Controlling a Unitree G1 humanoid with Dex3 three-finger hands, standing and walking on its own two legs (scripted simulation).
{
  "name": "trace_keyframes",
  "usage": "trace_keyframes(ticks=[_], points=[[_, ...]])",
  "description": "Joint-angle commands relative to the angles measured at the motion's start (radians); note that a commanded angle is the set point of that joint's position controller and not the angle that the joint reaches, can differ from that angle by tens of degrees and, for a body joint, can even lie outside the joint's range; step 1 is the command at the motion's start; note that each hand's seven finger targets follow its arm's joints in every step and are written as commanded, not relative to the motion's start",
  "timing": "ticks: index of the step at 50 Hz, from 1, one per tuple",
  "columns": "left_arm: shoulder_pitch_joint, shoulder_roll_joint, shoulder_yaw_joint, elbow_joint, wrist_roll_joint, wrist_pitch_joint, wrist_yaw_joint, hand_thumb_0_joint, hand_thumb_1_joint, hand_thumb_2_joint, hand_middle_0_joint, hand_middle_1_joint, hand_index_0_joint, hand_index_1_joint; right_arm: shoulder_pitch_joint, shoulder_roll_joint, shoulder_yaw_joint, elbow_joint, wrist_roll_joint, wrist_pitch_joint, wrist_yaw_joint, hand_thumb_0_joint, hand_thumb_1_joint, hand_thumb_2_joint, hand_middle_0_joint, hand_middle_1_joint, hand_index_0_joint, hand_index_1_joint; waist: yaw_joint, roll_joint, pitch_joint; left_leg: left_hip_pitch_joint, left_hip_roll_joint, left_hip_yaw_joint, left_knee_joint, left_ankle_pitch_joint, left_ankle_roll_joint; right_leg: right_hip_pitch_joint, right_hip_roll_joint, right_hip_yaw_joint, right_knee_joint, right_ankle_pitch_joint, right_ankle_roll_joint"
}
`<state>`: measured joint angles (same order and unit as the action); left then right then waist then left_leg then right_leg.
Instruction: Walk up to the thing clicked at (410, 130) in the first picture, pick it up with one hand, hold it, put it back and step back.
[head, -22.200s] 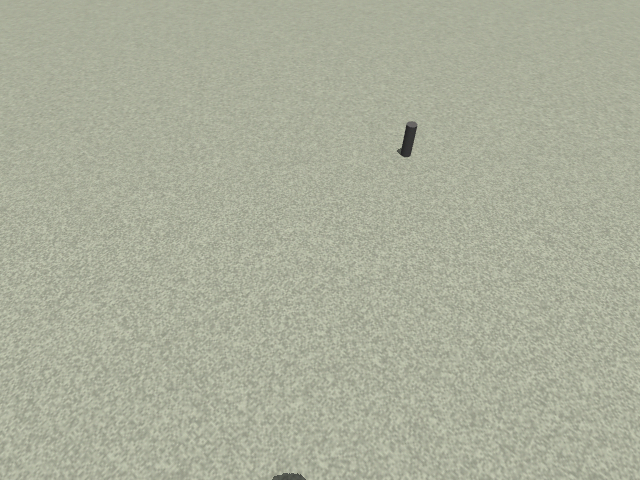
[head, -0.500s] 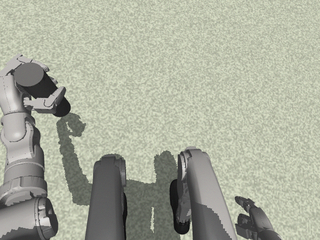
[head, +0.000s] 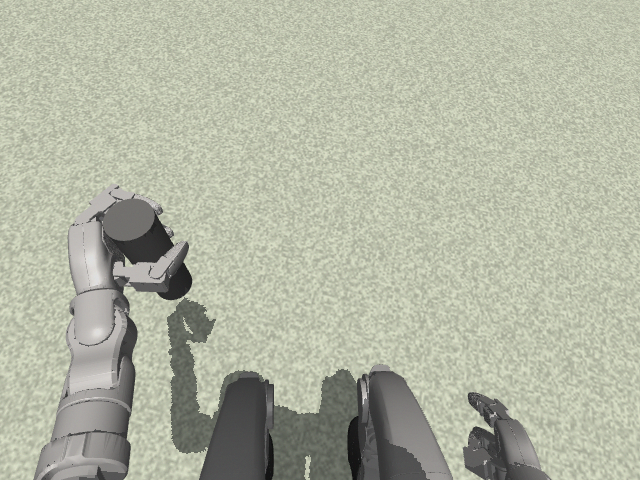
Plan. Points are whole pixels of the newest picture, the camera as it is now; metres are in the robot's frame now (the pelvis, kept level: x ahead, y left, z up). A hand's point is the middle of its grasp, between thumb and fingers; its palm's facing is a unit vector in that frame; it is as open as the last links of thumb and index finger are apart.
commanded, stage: lift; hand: left
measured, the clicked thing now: (155, 256) +0.38 +0.21 -0.02
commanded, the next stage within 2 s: hold in 1.10 s
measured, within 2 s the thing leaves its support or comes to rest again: neither
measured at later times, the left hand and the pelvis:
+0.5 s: hand (140, 209) +0.38 +0.18 +0.10, palm faces +0.23 -0.97 -0.04, open 8.1 cm; pelvis +0.02 +0.00 +0.08, yaw +1 degrees
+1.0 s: hand (142, 183) +0.38 +0.17 +0.14, palm faces +0.23 -0.97 -0.04, open 8.1 cm; pelvis +0.04 -0.01 +0.11, yaw +1 degrees
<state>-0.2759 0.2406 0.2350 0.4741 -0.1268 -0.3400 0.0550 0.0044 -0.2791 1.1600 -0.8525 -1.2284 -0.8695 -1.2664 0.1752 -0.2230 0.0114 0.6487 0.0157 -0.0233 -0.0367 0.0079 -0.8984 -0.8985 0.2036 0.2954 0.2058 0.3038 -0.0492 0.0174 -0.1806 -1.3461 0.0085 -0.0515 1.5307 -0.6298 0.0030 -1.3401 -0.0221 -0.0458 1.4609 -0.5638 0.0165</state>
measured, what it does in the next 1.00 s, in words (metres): rises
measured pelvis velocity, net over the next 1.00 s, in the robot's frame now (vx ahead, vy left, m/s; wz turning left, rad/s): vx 0.04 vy -0.01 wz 0.02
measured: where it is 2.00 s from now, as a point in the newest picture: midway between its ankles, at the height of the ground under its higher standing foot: outside the picture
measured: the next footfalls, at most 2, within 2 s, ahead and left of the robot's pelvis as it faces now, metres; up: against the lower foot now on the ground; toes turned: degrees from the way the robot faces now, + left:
none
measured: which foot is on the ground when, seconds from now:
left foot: down 0.00-1.00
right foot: down 0.00-1.00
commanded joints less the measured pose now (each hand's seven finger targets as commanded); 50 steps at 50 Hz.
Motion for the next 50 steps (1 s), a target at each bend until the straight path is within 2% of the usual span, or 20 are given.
trace_keyframes(ticks=[1, 3, 5, 7, 8, 18, 20, 21, 23, 29, 30, 31, 33, 35, 37, 39, 43, 44, 46, 50], points=[[-0.302, 0.145, 0.047, -0.193, -0.016, -0.117, 0.014, 0.000, 0.264, 1.336, -1.287, -1.446, -1.300, -1.453, 0.058, -0.161, -0.062, -0.071, -0.010, -0.042, -0.015, 0.000, -0.893, -0.898, 0.199, 0.300, 0.200, 0.300, -0.006, 0.080, -0.400, 0.441, 0.004, -0.041, -0.325, 0.259, -0.002, 0.291, 0.023, -0.002, -0.240, 0.230, -0.046], [-0.346, 0.162, 0.039, -0.261, -0.017, -0.141, 0.009, 0.000, 0.222, 1.330, -1.303, -1.455, -1.316, -1.462, 0.063, -0.154, -0.060, -0.069, -0.014, -0.045, -0.010, 0.000, -0.897, -0.899, 0.199, 0.300, 0.200, 0.300, 0.003, 0.093, -0.431, 0.480, -0.004, -0.023, -0.339, 0.287, 0.001, 0.362, 0.025, 0.001, -0.276, 0.258, -0.046], [-0.251, 0.114, 0.006, -0.159, -0.012, -0.133, 0.002, 0.000, 0.209, 1.326, -1.320, -1.474, -1.340, -1.475, 0.059, -0.155, -0.059, -0.069, -0.015, -0.046, -0.004, 0.000, -0.899, -0.898, 0.199, 0.300, 0.200, 0.300, 0.009, 0.057, -0.366, 0.489, -0.004, -0.021, -0.378, 0.281, 0.001, 0.390, 0.026, -0.003, -0.310, 0.254, -0.046], [-0.346, 0.146, 0.012, -0.244, -0.009, -0.150, 0.007, 0.000, 0.203, 1.338, -1.315, -1.474, -1.331, -1.480, 0.066, -0.154, -0.061, -0.066, -0.018, -0.047, -0.001, 0.000, -0.900, -0.899, 0.199, 0.300, 0.200, 0.300, 0.005, 0.097, -0.402, 0.542, -0.004, -0.017, -0.398, 0.313, -0.002, 0.423, 0.025, 0.001, -0.334, 0.283, -0.047], [-0.290, 0.112, -0.009, -0.187, -0.009, -0.145, 0.005, 0.000, 0.210, 1.323, -1.311, -1.466, -1.330, -1.468, 0.067, -0.151, -0.057, -0.065, -0.019, -0.047, 0.000, 0.000, -0.901, -0.898, 0.199, 0.300, 0.200, 0.300, 0.002, 0.062, -0.373, 0.540, -0.003, -0.020, -0.410, 0.325, -0.001, 0.443, 0.027, -0.004, -0.345, 0.294, -0.046], [-0.322, 0.128, -0.009, -0.271, -0.005, -0.173, 0.026, 0.000, 0.172, 1.298, -1.312, -1.443, -1.325, -1.450, 0.058, -0.142, -0.049, -0.078, -0.026, -0.039, 0.006, 0.000, -0.906, -0.899, 0.199, 0.300, 0.200, 0.300, 0.025, 0.081, -0.357, 0.662, -0.004, -0.013, -0.528, 0.341, -0.008, 0.577, 0.029, -0.007, -0.442, 0.315, -0.043], [-0.278, 0.090, -0.035, -0.235, -0.012, -0.162, 0.020, 0.000, 0.171, 1.309, -1.313, -1.453, -1.328, -1.457, 0.050, -0.138, -0.045, -0.086, -0.025, -0.041, 0.004, 0.000, -0.906, -0.899, 0.199, 0.300, 0.200, 0.300, 0.015, 0.039, -0.318, 0.637, -0.009, -0.003, -0.543, 0.321, 0.001, 0.628, 0.028, -0.001, -0.476, 0.318, -0.037], [-0.301, 0.126, -0.004, -0.287, -0.013, -0.168, 0.026, 0.000, 0.153, 1.299, -1.312, -1.448, -1.327, -1.454, 0.055, -0.132, -0.046, -0.083, -0.025, -0.041, 0.002, 0.000, -0.908, -0.899, 0.199, 0.300, 0.200, 0.300, 0.024, 0.046, -0.340, 0.645, -0.012, 0.000, -0.548, 0.324, 0.002, 0.658, 0.029, 0.005, -0.488, 0.326, -0.033], [-0.256, 0.067, -0.044, -0.233, -0.013, -0.163, 0.028, 0.000, 0.173, 1.302, -1.303, -1.442, -1.318, -1.447, 0.049, -0.127, -0.041, -0.092, -0.027, -0.038, 0.002, 0.000, -0.906, -0.899, 0.199, 0.300, 0.200, 0.300, 0.018, 0.035, -0.303, 0.651, -0.011, 0.002, -0.569, 0.326, 0.000, 0.670, 0.030, 0.000, -0.504, 0.325, -0.033], [-0.277, 0.094, -0.037, -0.279, -0.004, -0.163, 0.033, 0.000, 0.191, 1.305, -1.297, -1.443, -1.315, -1.445, 0.065, -0.123, -0.044, -0.086, -0.029, -0.031, -0.006, 0.000, -0.904, -0.898, 0.199, 0.300, 0.200, 0.300, 0.015, 0.038, -0.296, 0.721, -0.010, 0.009, -0.601, 0.378, 0.000, 0.730, 0.031, 0.007, -0.548, 0.381, -0.033], [-0.213, 0.045, -0.060, -0.207, -0.007, -0.154, 0.029, 0.000, 0.194, 1.307, -1.295, -1.443, -1.316, -1.443, 0.056, -0.119, -0.041, -0.094, -0.031, -0.029, -0.002, 0.000, -0.900, -0.896, 0.199, 0.300, 0.200, 0.300, 0.012, 0.014, -0.267, 0.709, -0.010, 0.006, -0.613, 0.382, -0.002, 0.736, 0.033, -0.001, -0.552, 0.379, -0.034], [-0.276, 0.095, -0.024, -0.285, -0.007, -0.164, 0.036, 0.000, 0.191, 1.299, -1.290, -1.439, -1.311, -1.438, 0.060, -0.122, -0.045, -0.088, -0.030, -0.029, -0.002, 0.000, -0.902, -0.897, 0.199, 0.300, 0.200, 0.300, 0.024, 0.045, -0.278, 0.715, -0.012, 0.010, -0.616, 0.373, -0.002, 0.743, 0.033, 0.004, -0.557, 0.375, -0.033], [-0.228, 0.065, -0.054, -0.245, -0.003, -0.156, 0.036, 0.000, 0.210, 1.304, -1.287, -1.439, -1.306, -1.439, 0.061, -0.120, -0.042, -0.090, -0.031, -0.025, -0.003, 0.000, -0.901, -0.897, 0.199, 0.300, 0.200, 0.300, 0.021, 0.036, -0.269, 0.734, -0.010, 0.010, -0.630, 0.395, -0.006, 0.753, 0.033, 0.001, -0.563, 0.386, -0.036], [-0.261, 0.089, -0.034, -0.298, -0.007, -0.155, 0.039, 0.000, 0.180, 1.291, -1.288, -1.438, -1.310, -1.436, 0.059, -0.118, -0.044, -0.093, -0.030, -0.024, -0.005, 0.000, -0.905, -0.897, 0.199, 0.300, 0.200, 0.300, 0.020, 0.048, -0.270, 0.755, -0.011, 0.014, -0.636, 0.402, -0.003, 0.772, 0.032, 0.006, -0.578, 0.402, -0.033], [-0.213, 0.042, -0.068, -0.239, -0.012, -0.147, 0.032, 0.000, 0.177, 1.287, -1.272, -1.423, -1.293, -1.424, 0.056, -0.117, -0.041, -0.093, -0.030, -0.021, -0.005, 0.000, -0.906, -0.898, 0.200, 0.300, 0.200, 0.300, 0.012, 0.019, -0.254, 0.755, -0.009, 0.012, -0.639, 0.438, -0.004, 0.784, 0.035, 0.003, -0.582, 0.432, -0.033], [-0.223, 0.072, -0.038, -0.245, -0.009, -0.147, 0.033, 0.000, 0.199, 1.291, -1.279, -1.428, -1.300, -1.427, 0.055, -0.121, -0.046, -0.094, -0.031, -0.020, -0.006, 0.000, -0.901, -0.897, 0.200, 0.300, 0.200, 0.300, 0.021, 0.028, -0.253, 0.771, -0.009, 0.015, -0.646, 0.456, -0.005, 0.796, 0.033, 0.005, -0.590, 0.448, -0.034], [-0.207, 0.064, -0.040, -0.252, -0.009, -0.153, 0.035, 0.000, 0.216, 1.304, -1.279, -1.435, -1.304, -1.431, 0.051, -0.121, -0.048, -0.106, -0.029, -0.014, -0.001, 0.000, -0.900, -0.896, 0.200, 0.300, 0.200, 0.300, 0.027, 0.023, -0.247, 0.791, -0.010, 0.015, -0.670, 0.470, -0.008, 0.827, 0.032, 0.004, -0.601, 0.455, -0.034], [-0.270, 0.100, -0.024, -0.346, -0.009, -0.164, 0.038, 0.000, 0.216, 1.299, -1.276, -1.427, -1.299, -1.425, 0.058, -0.119, -0.047, -0.104, -0.032, -0.010, -0.002, 0.000, -0.896, -0.895, 0.200, 0.300, 0.200, 0.300, 0.033, 0.055, -0.272, 0.810, -0.011, 0.016, -0.676, 0.474, -0.010, 0.838, 0.032, 0.007, -0.603, 0.456, -0.036], [-0.194, 0.046, -0.067, -0.272, -0.009, -0.147, 0.031, 0.000, 0.195, 1.287, -1.280, -1.424, -1.302, -1.422, 0.053, -0.112, -0.041, -0.107, -0.032, -0.006, -0.004, 0.000, -0.900, -0.896, 0.200, 0.300, 0.200, 0.300, 0.021, 0.028, -0.239, 0.815, -0.011, 0.019, -0.682, 0.476, -0.008, 0.847, 0.035, 0.005, -0.617, 0.460, -0.034], [-0.245, 0.068, -0.050, -0.319, -0.017, -0.149, 0.032, 0.000, 0.179, 1.280, -1.264, -1.409, -1.283, -1.411, 0.056, -0.118, -0.047, -0.099, -0.031, -0.010, -0.009, 0.000, -0.899, -0.896, 0.200, 0.300, 0.200, 0.300, 0.012, 0.029, -0.244, 0.826, -0.012, 0.028, -0.685, 0.473, -0.001, 0.865, 0.031, 0.018, -0.640, 0.487, -0.027]])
